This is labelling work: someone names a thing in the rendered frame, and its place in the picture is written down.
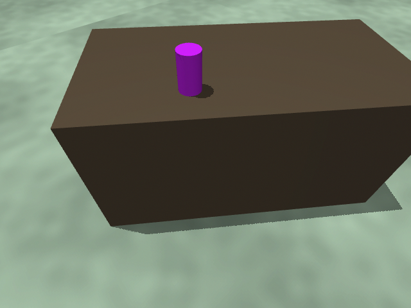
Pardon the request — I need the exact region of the can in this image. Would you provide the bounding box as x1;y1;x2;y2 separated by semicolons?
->
175;43;202;96

